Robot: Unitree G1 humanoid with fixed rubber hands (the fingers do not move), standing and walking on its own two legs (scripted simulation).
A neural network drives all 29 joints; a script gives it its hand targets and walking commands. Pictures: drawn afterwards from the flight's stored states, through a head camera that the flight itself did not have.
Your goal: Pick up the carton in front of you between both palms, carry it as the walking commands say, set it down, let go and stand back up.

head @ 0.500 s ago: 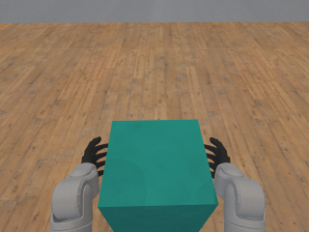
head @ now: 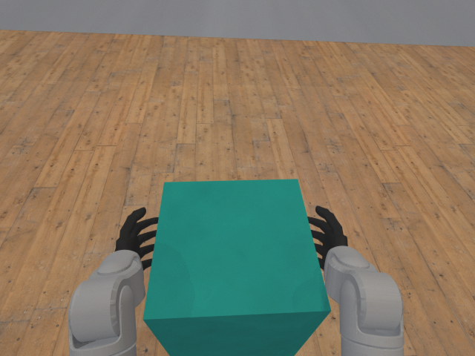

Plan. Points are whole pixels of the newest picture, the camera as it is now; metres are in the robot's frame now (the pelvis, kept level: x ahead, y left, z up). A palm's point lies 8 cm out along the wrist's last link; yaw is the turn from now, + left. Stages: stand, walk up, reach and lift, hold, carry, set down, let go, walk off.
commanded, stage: carry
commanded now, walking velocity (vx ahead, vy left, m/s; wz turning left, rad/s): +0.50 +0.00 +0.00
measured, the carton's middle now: (233, 275) +0.25 +0.00 +0.02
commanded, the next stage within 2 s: none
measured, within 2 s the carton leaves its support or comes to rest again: neither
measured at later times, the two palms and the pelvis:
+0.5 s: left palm (171, 129) +0.54 +0.13 +0.09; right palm (306, 133) +0.55 -0.17 +0.08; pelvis +0.29 -0.03 +0.00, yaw +3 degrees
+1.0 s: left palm (165, 98) +0.65 +0.15 +0.10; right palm (289, 100) +0.66 -0.15 +0.10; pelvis +0.41 -0.01 +0.00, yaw +2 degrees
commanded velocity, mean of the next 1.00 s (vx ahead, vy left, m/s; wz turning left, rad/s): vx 0.08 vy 0.00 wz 0.00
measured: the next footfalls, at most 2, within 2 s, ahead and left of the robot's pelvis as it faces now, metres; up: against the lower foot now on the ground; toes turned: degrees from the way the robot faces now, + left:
right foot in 0.38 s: +0.43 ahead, -0.11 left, +0.00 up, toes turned +4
left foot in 0.64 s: +0.36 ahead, +0.11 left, +0.00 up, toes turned -1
